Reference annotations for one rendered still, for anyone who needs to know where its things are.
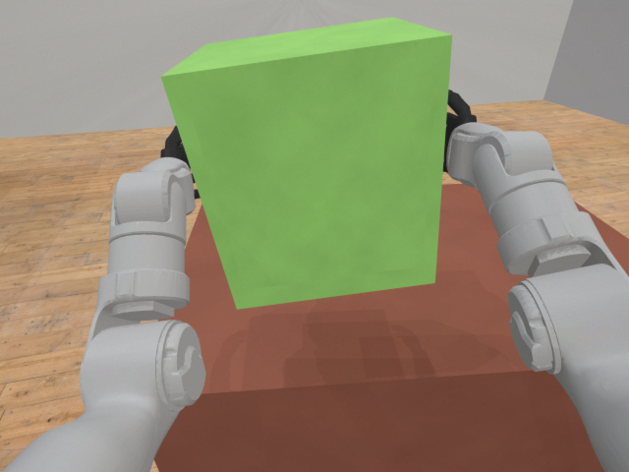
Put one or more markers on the robot left forearm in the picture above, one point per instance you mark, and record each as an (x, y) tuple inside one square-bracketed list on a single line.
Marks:
[(146, 278)]

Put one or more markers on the robot right hand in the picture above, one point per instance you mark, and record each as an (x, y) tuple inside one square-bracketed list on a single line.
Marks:
[(462, 109)]

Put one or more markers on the robot right forearm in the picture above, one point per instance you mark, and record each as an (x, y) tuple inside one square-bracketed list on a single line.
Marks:
[(539, 227)]

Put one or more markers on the carton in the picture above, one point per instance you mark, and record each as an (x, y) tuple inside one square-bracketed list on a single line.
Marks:
[(318, 156)]

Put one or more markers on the robot left hand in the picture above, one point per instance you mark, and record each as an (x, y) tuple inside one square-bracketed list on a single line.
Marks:
[(174, 148)]

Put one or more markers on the left robot upper arm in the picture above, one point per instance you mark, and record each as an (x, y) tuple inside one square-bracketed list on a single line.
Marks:
[(136, 379)]

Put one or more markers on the pedestal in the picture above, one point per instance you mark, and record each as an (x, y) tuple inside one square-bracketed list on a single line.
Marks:
[(423, 378)]

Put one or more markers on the right robot upper arm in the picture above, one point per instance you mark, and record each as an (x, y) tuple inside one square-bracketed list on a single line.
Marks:
[(574, 324)]

